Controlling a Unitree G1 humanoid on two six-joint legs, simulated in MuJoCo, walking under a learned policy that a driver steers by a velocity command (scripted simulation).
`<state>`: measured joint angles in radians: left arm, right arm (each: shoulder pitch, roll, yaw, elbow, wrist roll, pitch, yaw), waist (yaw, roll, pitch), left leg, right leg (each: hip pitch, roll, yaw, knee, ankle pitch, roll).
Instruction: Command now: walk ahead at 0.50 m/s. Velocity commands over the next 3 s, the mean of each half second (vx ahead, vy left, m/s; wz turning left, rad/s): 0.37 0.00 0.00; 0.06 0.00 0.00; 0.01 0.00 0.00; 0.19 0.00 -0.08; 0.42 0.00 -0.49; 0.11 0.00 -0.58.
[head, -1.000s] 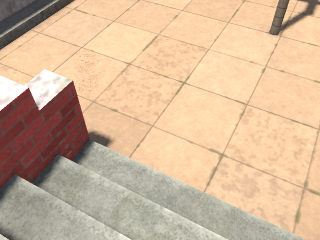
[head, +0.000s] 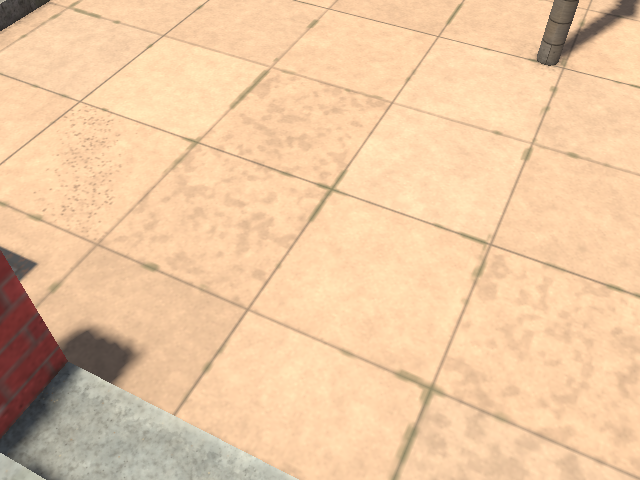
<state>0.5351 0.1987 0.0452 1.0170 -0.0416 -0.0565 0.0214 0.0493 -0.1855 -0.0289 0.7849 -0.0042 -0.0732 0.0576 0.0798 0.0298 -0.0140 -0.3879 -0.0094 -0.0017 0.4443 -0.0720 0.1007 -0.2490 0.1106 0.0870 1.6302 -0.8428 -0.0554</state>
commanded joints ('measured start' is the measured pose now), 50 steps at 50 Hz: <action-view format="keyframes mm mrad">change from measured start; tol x32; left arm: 1 110 98 10 -115 -34 -31 -16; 20 -422 47 9 -356 42 22 -69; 25 144 133 40 -117 52 6 -78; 32 -311 94 -16 -182 80 39 -31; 50 -138 -37 -38 -115 48 97 9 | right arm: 1 483 -215 -64 124 37 23 -5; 5 159 -64 -5 72 5 -11 -28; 26 627 -34 25 186 64 43 -89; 50 112 13 15 39 30 79 -143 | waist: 1 -155 263 -336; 4 -29 -73 41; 25 -11 -343 -184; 50 -67 15 65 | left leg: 1 860 436 -505 129 207 317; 2 595 417 -622 -49 -252 314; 5 -32 291 -407 -68 55 208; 23 -16 54 -242 733 43 81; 26 -609 -98 -214 1587 -895 -124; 50 -268 20 -22 744 -136 -60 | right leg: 1 -734 -70 160 271 105 38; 14 -231 -146 -7 -935 1406 36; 21 -320 -202 60 -1321 1212 59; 25 731 -411 87 -1012 2180 -112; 32 -93 -475 315 -1250 1274 -313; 50 -100 -162 -102 -1154 864 -50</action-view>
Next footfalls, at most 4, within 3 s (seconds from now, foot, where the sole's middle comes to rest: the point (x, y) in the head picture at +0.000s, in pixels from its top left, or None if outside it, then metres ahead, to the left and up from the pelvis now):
0.48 right None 0.34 -0.11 -0.94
0.82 left None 0.29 0.16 -0.78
2.12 left None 0.47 0.14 -0.94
2.58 right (404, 446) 0.73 -0.14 -1.11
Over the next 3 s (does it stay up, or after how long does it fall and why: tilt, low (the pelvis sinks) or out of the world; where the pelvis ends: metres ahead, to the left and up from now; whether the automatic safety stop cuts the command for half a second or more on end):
stays up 0.72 -0.02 -0.34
